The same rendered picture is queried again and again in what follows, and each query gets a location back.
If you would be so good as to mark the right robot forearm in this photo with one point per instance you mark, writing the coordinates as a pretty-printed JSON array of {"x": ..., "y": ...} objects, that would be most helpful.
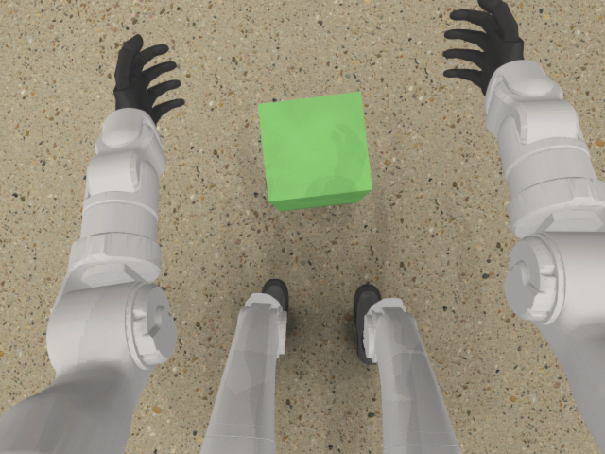
[{"x": 546, "y": 163}]

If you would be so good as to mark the left robot forearm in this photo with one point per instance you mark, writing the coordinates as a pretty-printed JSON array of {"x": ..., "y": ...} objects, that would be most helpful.
[{"x": 121, "y": 208}]

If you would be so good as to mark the right robot shin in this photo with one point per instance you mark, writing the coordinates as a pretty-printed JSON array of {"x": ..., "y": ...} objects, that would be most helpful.
[{"x": 388, "y": 302}]

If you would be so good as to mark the left robot upper arm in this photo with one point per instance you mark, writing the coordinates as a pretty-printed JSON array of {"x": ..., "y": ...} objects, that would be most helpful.
[{"x": 104, "y": 343}]

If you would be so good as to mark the carton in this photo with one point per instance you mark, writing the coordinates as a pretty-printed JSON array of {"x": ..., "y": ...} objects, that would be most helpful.
[{"x": 315, "y": 151}]

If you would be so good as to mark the robot shin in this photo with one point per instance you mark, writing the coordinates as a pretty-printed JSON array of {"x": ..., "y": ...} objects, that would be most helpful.
[
  {"x": 388, "y": 302},
  {"x": 259, "y": 298}
]

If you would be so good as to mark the robot right hand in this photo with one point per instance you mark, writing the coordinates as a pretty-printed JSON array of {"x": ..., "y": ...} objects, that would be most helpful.
[{"x": 501, "y": 43}]

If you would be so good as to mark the left robot shin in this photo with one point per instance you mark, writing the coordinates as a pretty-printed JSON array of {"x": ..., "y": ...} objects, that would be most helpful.
[{"x": 259, "y": 298}]

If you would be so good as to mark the robot left hand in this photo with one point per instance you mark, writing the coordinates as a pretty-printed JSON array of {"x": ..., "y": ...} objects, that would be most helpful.
[{"x": 131, "y": 90}]

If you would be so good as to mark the right robot upper arm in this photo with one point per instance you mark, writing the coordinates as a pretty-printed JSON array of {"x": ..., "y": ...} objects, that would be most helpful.
[{"x": 557, "y": 280}]

